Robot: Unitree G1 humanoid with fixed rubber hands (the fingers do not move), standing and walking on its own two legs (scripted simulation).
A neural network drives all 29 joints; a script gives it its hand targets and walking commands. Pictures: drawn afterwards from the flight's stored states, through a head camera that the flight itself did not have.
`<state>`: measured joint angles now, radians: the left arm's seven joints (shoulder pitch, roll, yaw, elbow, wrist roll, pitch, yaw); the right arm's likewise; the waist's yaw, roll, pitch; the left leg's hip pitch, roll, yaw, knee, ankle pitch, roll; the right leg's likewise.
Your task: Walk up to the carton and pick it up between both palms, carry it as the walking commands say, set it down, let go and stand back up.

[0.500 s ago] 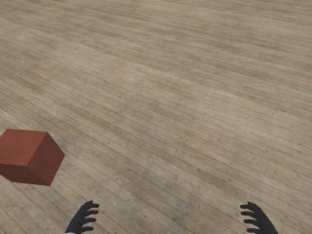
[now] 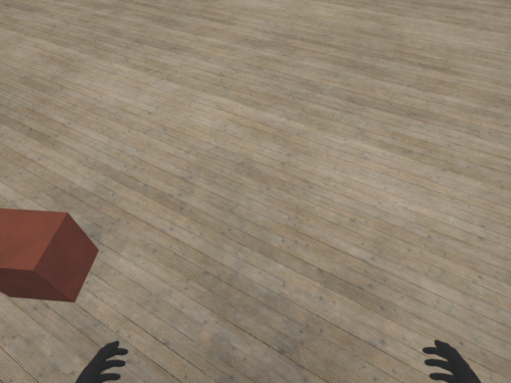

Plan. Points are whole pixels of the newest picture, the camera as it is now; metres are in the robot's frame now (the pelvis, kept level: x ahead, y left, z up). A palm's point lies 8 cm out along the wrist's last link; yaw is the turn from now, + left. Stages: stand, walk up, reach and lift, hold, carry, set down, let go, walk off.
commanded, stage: stand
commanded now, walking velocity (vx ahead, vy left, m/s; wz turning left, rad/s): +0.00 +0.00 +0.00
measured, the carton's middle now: (37, 256) +0.64 +0.92 -0.60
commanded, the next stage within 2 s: none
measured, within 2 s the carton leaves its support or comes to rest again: neither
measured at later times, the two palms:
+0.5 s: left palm out of the picture +0.12 +0.31 -0.09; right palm out of the picture +0.12 -0.28 -0.08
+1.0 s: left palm out of the picture +0.09 +0.32 -0.08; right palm out of the picture +0.11 -0.29 -0.07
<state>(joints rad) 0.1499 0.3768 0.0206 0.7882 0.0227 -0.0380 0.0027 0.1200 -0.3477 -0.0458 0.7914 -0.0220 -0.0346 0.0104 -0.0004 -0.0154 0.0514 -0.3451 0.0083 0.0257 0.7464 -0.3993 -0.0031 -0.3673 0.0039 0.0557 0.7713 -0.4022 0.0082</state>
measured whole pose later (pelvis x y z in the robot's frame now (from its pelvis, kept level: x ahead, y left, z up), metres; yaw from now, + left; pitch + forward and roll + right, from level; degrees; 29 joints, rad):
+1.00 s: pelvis +0.00 +0.01 +0.03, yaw -1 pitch -3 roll +0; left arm 0.09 0.38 -0.01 1.08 0.02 -0.02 0.01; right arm 0.06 -0.36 -0.02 1.05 -0.01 -0.02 0.00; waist 0.01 -0.01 0.08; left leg -0.11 0.00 0.04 0.38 -0.22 0.01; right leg -0.13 -0.02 0.06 0.38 -0.21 0.03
